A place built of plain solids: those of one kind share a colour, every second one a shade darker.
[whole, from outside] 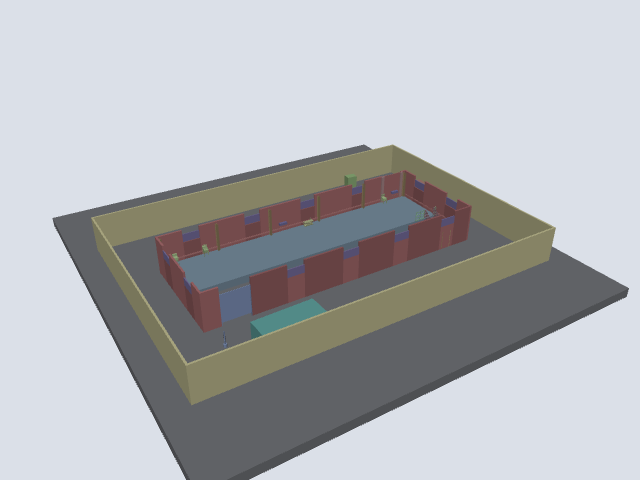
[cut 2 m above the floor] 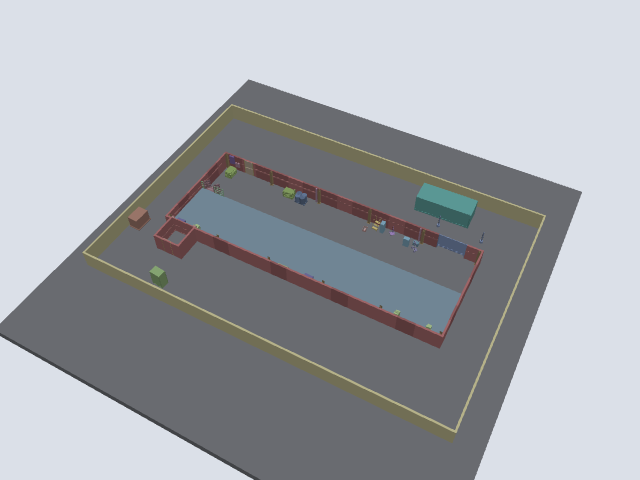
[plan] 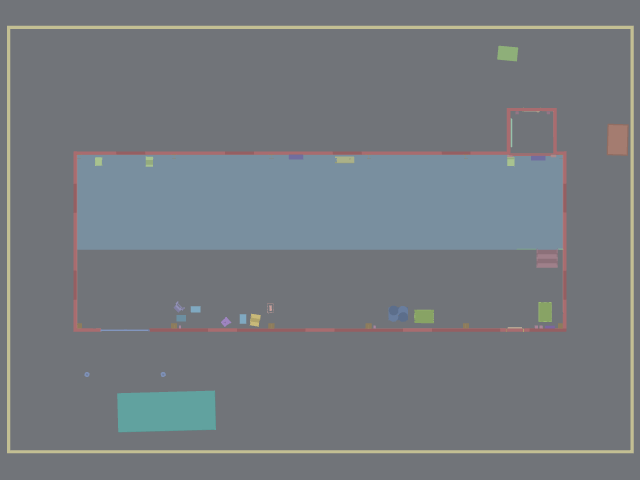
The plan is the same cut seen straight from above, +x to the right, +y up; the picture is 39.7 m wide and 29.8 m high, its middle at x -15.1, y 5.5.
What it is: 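A split-level store; one tall room, parted into a floor behind the doors and a second floor beyond one front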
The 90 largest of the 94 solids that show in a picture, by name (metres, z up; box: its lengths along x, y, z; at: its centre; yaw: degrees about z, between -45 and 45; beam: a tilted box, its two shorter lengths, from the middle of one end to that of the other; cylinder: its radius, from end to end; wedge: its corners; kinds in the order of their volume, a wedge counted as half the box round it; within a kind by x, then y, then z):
{
 "raised_floor_bank_1": {"box": [30.2, 5.9, 0.89], "at": [-15.1, 7.85, 0.4]},
 "yard_bound_1": {"box": [0.2, 26.54, 3.89], "at": [-34.43, 5.53, 1.9]},
 "yard_bound_2": {"box": [38.91, 0.2, 3.89], "at": [-15.07, -7.65, 1.9]},
 "yard_bound_3": {"box": [38.91, 0.2, 3.89], "at": [-15.07, 18.7, 1.9]},
 "yard_bound_4": {"box": [0.2, 26.54, 3.89], "at": [4.28, 5.53, 1.9]},
 "beyond_container_1": {"box": [6.06, 0.08, 0.23], "at": [-24.64, -3.97, 0.06], "yaw": 1.5},
 "beyond_container_2": {"box": [5.99, 2.32, 2.59], "at": [-24.63, -5.15, 1.24], "yaw": 1.5},
 "beyond_container_3": {"box": [6.06, 2.4, 2.65], "at": [-24.63, -5.15, 1.27], "yaw": 1.5},
 "wall_1": {"box": [0.2, 2.01, 4.15], "at": [-30.3, 0.8, 2.02]},
 "wall_2": {"box": [0.2, 1.81, 2.8], "at": [-30.3, 2.7, 1.35]},
 "wall_3": {"box": [0.2, 3.61, 4.15], "at": [-30.3, 5.4, 2.02]},
 "wall_4": {"box": [0.2, 1.81, 2.8], "at": [-30.3, 8.1, 1.35]},
 "wall_5": {"box": [0.2, 2.01, 4.15], "at": [-30.3, 10.0, 2.02]},
 "wall_6": {"box": [1.71, 0.2, 4.15], "at": [-29.55, -0.1, 2.02]},
 "wall_7": {"box": [2.66, 0.2, 4.15], "at": [-29.07, 10.9, 2.02]},
 "wall_8": {"box": [1.81, 0.2, 2.8], "at": [-26.85, 10.9, 1.35]},
 "wall_9": {"box": [3.66, 0.2, 4.15], "at": [-23.88, -0.1, 2.02]},
 "wall_10": {"box": [4.96, 0.2, 4.15], "at": [-23.48, 10.9, 2.02]},
 "wall_11": {"box": [1.81, 0.2, 2.8], "at": [-21.15, -0.1, 1.35]},
 "wall_12": {"box": [1.81, 0.2, 2.8], "at": [-20.1, 10.9, 1.35]},
 "wall_13": {"box": [4.26, 0.2, 4.15], "at": [-18.12, -0.1, 2.02]},
 "wall_14": {"box": [4.91, 0.2, 4.15], "at": [-16.75, 10.9, 2.02]},
 "wall_15": {"box": [1.81, 0.2, 2.8], "at": [-15.1, -0.1, 1.35]},
 "wall_16": {"box": [1.81, 0.2, 2.8], "at": [-13.4, 10.9, 1.35]},
 "wall_17": {"box": [4.26, 0.2, 4.15], "at": [-12.07, -0.1, 2.02]},
 "wall_18": {"box": [4.96, 0.2, 4.15], "at": [-10.03, 10.9, 2.02]},
 "wall_19": {"box": [1.81, 0.2, 2.8], "at": [-9.05, -0.1, 1.35]},
 "wall_20": {"box": [1.81, 0.2, 2.8], "at": [-6.65, 10.9, 1.35]},
 "wall_21": {"box": [4.26, 0.2, 4.15], "at": [-6.03, -0.1, 2.02]},
 "wall_22": {"box": [2.46, 0.2, 4.15], "at": [-4.53, 10.9, 2.02]},
 "wall_23": {"box": [0.2, 2.9, 2.55], "at": [-3.4, 12.25, 1.23]},
 "wall_24": {"box": [1.81, 0.2, 2.8], "at": [-3.0, -0.1, 1.35]},
 "wall_25": {"box": [2.82, 0.06, 4.15], "at": [-1.95, 10.77, 2.02]},
 "wall_26": {"box": [2.7, 0.06, 2.55], "at": [-1.95, 10.83, 1.23]},
 "wall_27": {"box": [3.1, 0.2, 2.55], "at": [-1.95, 13.6, 1.23]},
 "wall_28": {"box": [2.31, 0.2, 4.15], "at": [-0.95, -0.1, 2.02]},
 "wall_29": {"box": [0.2, 2.9, 2.55], "at": [-0.5, 12.25, 1.23]},
 "wall_30": {"box": [0.8, 0.2, 4.15], "at": [-0.2, 10.9, 2.02]},
 "wall_31": {"box": [0.2, 2.01, 4.15], "at": [0.1, 0.8, 2.02]},
 "wall_32": {"box": [0.2, 1.81, 2.8], "at": [0.1, 2.7, 1.35]},
 "wall_33": {"box": [0.2, 3.61, 4.15], "at": [0.1, 5.4, 2.02]},
 "wall_34": {"box": [0.2, 1.81, 2.8], "at": [0.1, 8.1, 1.35]},
 "wall_35": {"box": [0.2, 2.01, 4.15], "at": [0.1, 10.0, 2.02]},
 "beyond_oil_tank_1": {"box": [1.32, 1.96, 0.13], "at": [3.38, 11.72, 0.01], "yaw": -1.5},
 "beyond_oil_tank_2": {"box": [1.16, 1.8, 1.4], "at": [3.38, 11.72, 0.64], "yaw": -1.5},
 "beyond_oil_tank_3": {"box": [1.17, 1.7, 1.35], "at": [3.38, 11.73, 0.62], "yaw": -1.5},
 "beyond_bottle_cage_1": {"box": [1.22, 0.85, 1.91], "at": [-3.44, 17.07, 0.9], "yaw": -5.4},
 "window_pane_1": {"box": [0.1, 1.8, 0.86], "at": [-30.35, 2.7, 3.17]},
 "window_pane_2": {"box": [0.1, 1.8, 0.86], "at": [-30.35, 8.1, 3.17]},
 "window_pane_3": {"box": [1.8, 0.1, 0.86], "at": [-26.85, 10.95, 3.17]},
 "window_pane_4": {"box": [1.8, 0.1, 0.86], "at": [-21.15, -0.15, 3.17]},
 "window_pane_5": {"box": [1.8, 0.1, 0.86], "at": [-20.1, 10.95, 3.17]},
 "window_pane_6": {"box": [1.8, 0.1, 0.86], "at": [-15.1, -0.15, 3.17]},
 "window_pane_7": {"box": [1.8, 0.1, 0.86], "at": [-13.4, 10.95, 3.17]},
 "window_pane_8": {"box": [1.8, 0.1, 0.86], "at": [-9.05, -0.15, 3.17]},
 "window_pane_9": {"box": [1.8, 0.1, 0.86], "at": [-6.65, 10.95, 3.17]},
 "window_pane_10": {"box": [1.8, 0.1, 0.86], "at": [-3.0, -0.15, 3.17]},
 "window_pane_11": {"box": [0.1, 1.8, 0.86], "at": [0.15, 2.7, 3.17]},
 "window_pane_12": {"box": [0.1, 1.8, 0.86], "at": [0.15, 8.1, 3.17]},
 "pallet_stack_1": {"box": [1.12, 0.73, 0.86], "at": [-8.63, 0.75, 0.38]},
 "pallet_stack_2": {"box": [0.73, 1.12, 0.86], "at": [-1.12, 1.03, 0.38]},
 "pallet_load_1": {"cylinder": 0.3, "from": [-10.54, 0.73, 0.14], "to": [-10.54, 0.73, 1.01]},
 "pallet_load_2": {"cylinder": 0.3, "from": [-10.53, 1.12, 0.14], "to": [-10.53, 1.12, 1.01]},
 "pallet_load_3": {"cylinder": 0.3, "from": [-9.95, 1.11, 0.14], "to": [-9.95, 1.11, 1.01]},
 "pallet_load_4": {"cylinder": 0.3, "from": [-9.94, 0.72, 0.14], "to": [-9.94, 0.72, 1.01]},
 "door_landing_1": {"box": [1.32, 0.3, 0.22], "at": [-1.0, 3.93, 0.06]},
 "door_landing_2": {"box": [1.32, 0.3, 0.39], "at": [-1.0, 4.21, 0.14]},
 "door_landing_3": {"box": [1.32, 0.3, 0.55], "at": [-1.0, 4.49, 0.23]},
 "door_landing_4": {"box": [1.32, 0.3, 0.72], "at": [-1.0, 4.77, 0.31]},
 "tote_stack_1": {"box": [0.6, 0.4, 1.15], "at": [-22.82, 1.19, 0.53]},
 "tote_stack_2": {"box": [0.4, 0.6, 1.37], "at": [-19.88, 0.59, 0.64]},
 "roller_shutter_1": {"box": [2.86, 0.06, 2.97], "at": [-27.2, -0.12, 1.81]},
 "pier_1": {"box": [0.34, 0.17, 4.15], "at": [-3.3, 10.71, 2.02]},
 "pier_2": {"box": [0.34, 0.17, 4.15], "at": [-0.6, 10.71, 2.02]},
 "low_rail_1": {"box": [13.91, 0.024, 0.16], "at": [-18.72, 0.01, 1.2]},
 "low_rail_2": {"box": [26.9, 0.024, 0.16], "at": [-16.75, 10.79, 1.2]},
 "low_rail_3": {"box": [8.06, 0.024, 0.16], "at": [-7.63, 0.01, 1.2]},
 "low_rail_4": {"box": [0.024, 9.81, 0.16], "at": [-0.01, 5.9, 1.2]},
 "signing_shelf_1": {"box": [0.9, 0.3, 0.26], "at": [-16.59, 10.65, 1.79]},
 "signing_shelf_2": {"box": [0.9, 0.3, 0.26], "at": [-1.55, 10.59, 1.79]},
 "chair_stack_1": {"box": [0.4, 0.53, 0.28], "at": [-28.85, 10.38, 1.55]},
 "chair_stack_2": {"box": [0.45, 0.43, 0.34], "at": [-3.26, 10.37, 1.42]},
 "distribution_board_1": {"box": [0.6, 0.18, 1.1], "at": [-0.83, 0.09, 1.4]},
 "carton_1": {"box": [0.6, 0.4, 0.45], "at": [-23.71, 0.64, 0.17]},
 "door_leaf_1": {"box": [1.0, 0.044, 2.15], "at": [-3.0, 0.0, 1.02]},
 "steel_column_1": {"box": [0.26, 0.014, 3.95], "at": [-18.12, 10.54, 1.93]},
 "steel_column_2": {"box": [0.26, 0.014, 3.95], "at": [-12.08, 10.54, 1.93]},
 "steel_column_3": {"box": [0.26, 0.014, 3.95], "at": [-6.04, 10.54, 1.93]},
 "steel_column_4": {"box": [0.26, 0.014, 3.95], "at": [-0.14, 10.54, 1.93]},
 "bench_short_1": {"box": [1.08, 0.38, 0.07], "at": [-13.51, 10.48, 1.25]}
}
